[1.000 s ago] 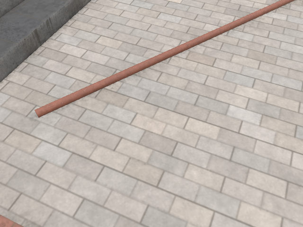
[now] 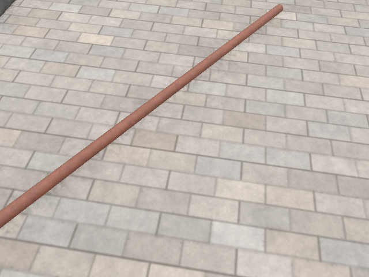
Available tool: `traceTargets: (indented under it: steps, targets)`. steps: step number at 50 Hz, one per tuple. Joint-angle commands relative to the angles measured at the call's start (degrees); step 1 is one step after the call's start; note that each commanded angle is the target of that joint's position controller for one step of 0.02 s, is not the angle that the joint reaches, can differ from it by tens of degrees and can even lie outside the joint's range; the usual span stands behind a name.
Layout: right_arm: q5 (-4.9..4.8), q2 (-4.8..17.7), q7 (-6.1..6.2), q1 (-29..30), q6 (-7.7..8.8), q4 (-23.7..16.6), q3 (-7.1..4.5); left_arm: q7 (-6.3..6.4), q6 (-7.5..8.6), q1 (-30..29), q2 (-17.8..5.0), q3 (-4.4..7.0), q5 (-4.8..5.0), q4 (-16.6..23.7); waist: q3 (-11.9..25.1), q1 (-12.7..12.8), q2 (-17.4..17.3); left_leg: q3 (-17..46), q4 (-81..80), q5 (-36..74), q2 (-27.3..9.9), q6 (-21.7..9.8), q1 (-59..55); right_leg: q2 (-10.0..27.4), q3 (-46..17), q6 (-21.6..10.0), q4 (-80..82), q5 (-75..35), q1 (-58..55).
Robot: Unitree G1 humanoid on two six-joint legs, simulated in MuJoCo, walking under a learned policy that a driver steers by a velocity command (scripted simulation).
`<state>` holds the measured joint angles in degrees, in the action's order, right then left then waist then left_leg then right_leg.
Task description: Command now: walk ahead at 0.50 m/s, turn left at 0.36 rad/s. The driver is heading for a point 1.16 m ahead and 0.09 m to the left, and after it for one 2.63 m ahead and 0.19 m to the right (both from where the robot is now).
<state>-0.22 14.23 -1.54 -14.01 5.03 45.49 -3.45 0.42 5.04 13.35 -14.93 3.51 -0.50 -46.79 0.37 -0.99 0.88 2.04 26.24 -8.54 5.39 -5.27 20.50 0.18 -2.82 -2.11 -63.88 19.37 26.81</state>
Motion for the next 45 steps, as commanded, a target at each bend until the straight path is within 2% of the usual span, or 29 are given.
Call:
traceTargets:
  steps: [1, 3, 5, 8, 12, 14, 15, 16, 17, 18, 19, 20, 21, 22, 23, 24, 26, 28, 31, 34, 37, 39, 40, 41, 42, 43, 44, 45]
  targets:
    - [-0.45, 6.9, 0.57, -0.3, 0.62, -3.8, -1.61, 0.65, 0.72, -1.4, -4.9, 1.56, -0.67, 5.2, 3.6, 1.6, -4.5, 20.7, -13.0, 9.2, -14.7, -10.4, -11.7, 4.0, -2.0, 1.7, 7.1, -2.8, 9.8]
    - [-1.02, 8.3, 1.51, -2.2, 0.49, -3.3, -2.11, 0.94, 0.48, -4.8, -4.0, 1.32, -0.65, 6.7, 2.9, 0.9, -4.3, 18.1, -13.6, 12.3, -14.0, -10.4, -9.7, 3.4, -1.1, 3.6, 13.5, -7.0, 9.9]
    - [-1.27, 9.3, 2.25, -3.9, 0.02, -2.9, -2.49, 0.73, 0.58, -9.2, -2.9, 0.89, -0.44, 8.0, 1.8, -0.3, -4.3, 16.1, -13.3, 12.7, -12.4, -9.0, -8.0, 2.2, -0.8, 4.6, 21.2, -14.4, 8.6]
    - [-1.41, 9.0, 2.67, -6.9, -0.82, -2.2, -2.5, 0.02, 1.02, -14.6, -2.1, 0.53, 0.07, 9.5, 1.0, -2.4, -5.4, 15.0, -12.1, 10.4, -10.2, -7.0, -5.7, -0.4, -0.3, 4.9, 30.3, -22.7, 3.6]
    - [-1.67, 7.8, 2.7, -10.5, -1.6, -1.2, -2.25, -1.01, 1.9, -18.8, -3.2, 0.58, 0.8, 11.5, 0.6, -4.0, -6.1, 19.1, -8.3, 7.5, -12.2, -6.5, -11.1, -1.4, -0.9, 3.8, 35.7, -21.8, 2.0]
    - [-1.19, 8.0, 2.88, -10.7, -1.84, -1.1, -2.34, -1.54, 2.76, -18.1, -4.3, 0.82, 0.8, 11.6, 0.6, -3.3, -7.3, 21.2, -5.5, 9.0, -13.6, -5.9, -14.5, -1.3, -0.6, 2.3, 38.0, -18.4, 0.1]
    - [-1.18, 8.1, 2.87, -9.7, -1.97, -1.5, -2.39, -1.55, 3.08, -15.7, -4.9, 1.13, 0.65, 11.1, 1.2, -1.7, -8.1, 21.3, -3.4, 12.7, -13.3, -5.3, -15.2, -1.6, 0.3, 1.1, 40.1, -17.5, -3.4]
    - [-1.01, 7.4, 2.7, -8.7, -1.89, -2.0, -2.14, -1.21, 3.33, -10.5, -6.5, 1.9, 0.24, 9.9, 4.1, 0.9, -8.3, 19.9, 1.6, 19.6, -11.1, -4.0, -14.4, -1.1, 0.4, -1.0, 41.0, -17.7, -11.5]
    - [-0.34, 5.9, 2.36, -6.3, -1.54, -3.5, -1.44, -0.8, 3.46, -1.3, -9.2, 2.79, -0.47, 8.4, 10.7, 5.5, -6.4, 16.6, 13.3, 19.3, -8.9, -2.2, -8.6, 5.3, -5.0, -4.9, 38.0, -18.9, -25.4]
    - [-0.67, 2.6, 2.23, -12.8, -0.72, -3.6, -0.29, -0.45, 2.99, 8.0, -14.2, 4.16, -0.96, 7.0, 19.5, 5.9, 5.7, 9.8, 32.4, 2.9, -1.5, 2.0, 9.0, 17.3, -23.2, -14.0, 36.8, -18.2, -47.0]
    - [-1.67, 3.7, 2.2, -16.0, -0.29, -3.0, 0.0, -1.03, 2.28, 11.0, -12.2, 4.02, 0.84, 4.3, 20.2, 5.6, 16.2, 7.8, 43.7, -24.3, -0.4, 3.5, 21.2, 24.2, -40.2, -18.5, 43.4, -6.7, -50.4]
    - [-2.11, 8.4, 2.09, -10.8, -0.13, -3.5, -1.11, -1.0, 2.02, 8.1, -7.8, 2.81, 1.73, 5.1, 11.2, 6.3, 8.8, 9.4, 47.8, -21.6, -3.9, 3.3, 26.3, 21.8, -37.1, -15.9, 45.6, 2.0, -43.4]
    - [-1.67, 8.6, 2.01, -4.9, -0.2, -4.8, -1.13, -0.96, 1.59, 4.5, -6.2, 2.09, 1.24, 5.8, 4.9, 5.8, 3.7, 7.1, 47.4, -16.7, -6.3, 3.3, 26.4, 19.1, -29.6, -13.6, 47.2, 0.8, -35.6]
    - [-0.58, 7.7, 1.89, -1.7, -0.19, -5.7, -1.07, -1.26, 1.35, 1.8, -5.1, 1.48, 0.69, 5.8, 0.4, 4.3, 1.0, 5.5, 43.9, -13.3, -8.1, 3.3, 25.3, 16.6, -24.7, -12.7, 49.6, -3.8, -28.2]
    - [0.01, 7.2, 1.88, -1.1, -0.27, -6.0, -1.29, -1.43, 1.43, 0.3, -4.2, 1.03, 0.28, 5.9, -0.6, 2.7, 1.7, 5.0, 40.4, -11.0, -9.8, 3.4, 22.7, 14.7, -21.2, -11.8, 51.0, -8.4, -23.9]
    - [-0.1, 6.3, 1.79, -1.6, -0.39, -6.0, -1.15, -1.58, 1.45, -0.4, -3.9, 0.87, 0.06, 5.8, -0.8, 1.6, 2.9, 4.3, 38.2, -10.0, -10.6, 3.6, 20.2, 13.0, -18.4, -11.4, 52.2, -12.1, -21.1]
    - [-0.11, 4.4, 1.66, -1.5, -0.54, -6.3, -0.66, -1.73, 1.61, 0.3, -4.8, 1.09, 0.56, 5.1, -0.3, 1.0, 4.2, 2.5, 33.8, -8.1, -11.2, 4.4, 19.0, 11.8, -14.1, -11.8, 53.7, -18.8, -19.2]
    - [0.27, 3.5, 1.57, 2.4, -0.41, -7.6, -0.12, -1.42, 1.49, 1.3, -7.0, 1.7, 0.83, 4.3, -0.6, 1.6, 3.4, 1.1, 26.5, -2.9, -11.6, 5.3, 19.0, 11.3, -10.3, -11.8, 54.6, -24.3, -18.3]
    - [0.09, 2.4, 1.04, 8.4, -0.04, -8.9, 0.64, -1.04, 0.93, 3.5, -8.5, 1.97, 1.43, 3.1, -0.9, 3.6, 3.1, -0.6, 14.5, 7.8, -10.2, 5.5, 14.5, 9.0, -5.1, -9.8, 54.7, -25.8, -16.8]
    - [-0.62, 3.1, 0.38, 13.8, 0.07, -10.5, 0.67, -1.0, 0.46, 7.7, -9.4, 1.9, 2.01, 1.3, -1.7, 5.6, 3.3, -1.2, 8.3, 12.4, -8.7, 5.4, 12.2, 10.0, -4.8, -9.1, 53.9, -23.5, -19.0]
    - [-0.84, 4.4, -0.46, 17.5, 0.43, -12.4, 0.4, -0.83, -0.38, 10.1, -10.0, 1.89, 2.08, 0.1, -2.7, 5.9, 3.7, -1.1, 4.4, 8.4, -7.9, 3.8, 12.8, 12.5, -6.2, -8.1, 51.3, -24.3, -24.7]
    - [-0.75, 5.8, -0.75, 15.6, 0.69, -12.4, -0.16, -0.57, -1.05, 10.1, -11.1, 2.13, 1.97, -0.4, -1.5, 3.9, 4.5, -2.1, 2.1, 4.6, -6.6, 2.1, 8.2, 13.2, -6.0, -6.9, 47.5, -31.3, -27.1]
    - [-0.53, 7.2, -0.61, 11.0, 0.73, -11.3, -0.92, -0.39, -1.31, 9.4, -11.3, 2.07, 2.05, -0.4, 1.3, 0.9, 4.5, -3.5, 0.2, 4.5, -5.2, 0.8, 0.8, 11.8, -4.2, -5.7, 42.1, -40.1, -26.8]
    - [-0.15, 9.9, -0.16, 2.7, 0.66, -9.1, -2.18, -0.23, -1.39, 9.2, -10.4, 1.62, 1.67, 0.0, 6.8, -2.9, 3.7, -2.8, 0.7, 6.1, -6.1, -1.3, -12.0, 9.2, -1.9, -4.2, 32.4, -43.3, -22.9]
    - [0.66, 14.7, 0.56, -8.8, 0.42, -7.4, -3.34, -0.01, -1.07, 8.4, -7.6, 0.35, 0.03, 2.1, 16.0, -7.0, -3.4, 10.3, 3.4, 11.2, -18.1, -5.7, -29.9, 5.5, 1.0, -1.9, 13.8, -26.8, -10.6]
    - [0.39, 17.1, 0.08, -10.2, 0.06, -6.2, -3.74, -0.41, 0.07, 16.0, -1.9, -1.36, 0.76, 2.4, 22.7, -3.3, -18.9, 34.6, -2.4, 0.2, -28.8, -14.0, -45.2, -2.7, 0.6, 0.9, -3.3, 12.1, 10.1]
    - [-0.35, 11.8, 0.11, -10.2, -0.27, -6.5, -2.44, -0.65, 0.8, 12.1, -8.1, 0.04, 1.74, 1.9, 19.4, -5.5, -12.4, 36.4, -5.9, -7.6, -27.0, -12.2, -42.6, 0.2, -4.3, 0.6, -8.7, 13.7, 16.5]
    - [-0.43, 10.0, 0.37, -6.4, -0.32, -6.8, -1.73, -0.83, 1.03, 6.9, -9.8, 0.62, 2.78, 3.4, 11.1, -5.1, -9.1, 27.7, -7.2, -5.8, -25.5, -9.9, -34.9, 2.5, -3.1, 0.5, -9.0, 8.5, 19.1]
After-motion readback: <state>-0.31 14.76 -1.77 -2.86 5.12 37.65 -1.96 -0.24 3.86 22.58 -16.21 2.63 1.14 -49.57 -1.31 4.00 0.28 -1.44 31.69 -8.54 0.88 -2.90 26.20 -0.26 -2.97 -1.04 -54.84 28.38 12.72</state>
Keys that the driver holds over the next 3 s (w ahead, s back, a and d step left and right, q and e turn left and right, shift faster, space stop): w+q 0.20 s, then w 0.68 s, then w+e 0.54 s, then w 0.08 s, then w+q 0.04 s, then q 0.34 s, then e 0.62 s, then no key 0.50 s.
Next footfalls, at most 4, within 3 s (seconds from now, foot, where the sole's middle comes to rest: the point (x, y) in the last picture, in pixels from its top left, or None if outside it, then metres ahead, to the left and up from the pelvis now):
0.34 right None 0.37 -0.11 -0.77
0.82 left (133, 248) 0.59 0.19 -0.77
1.38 right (189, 175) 0.91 -0.03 -0.77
1.72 left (139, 129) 1.14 0.20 -0.75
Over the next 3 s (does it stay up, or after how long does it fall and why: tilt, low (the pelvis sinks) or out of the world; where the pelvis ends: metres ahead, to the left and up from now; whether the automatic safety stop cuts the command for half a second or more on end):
stays up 1.05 0.04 0.00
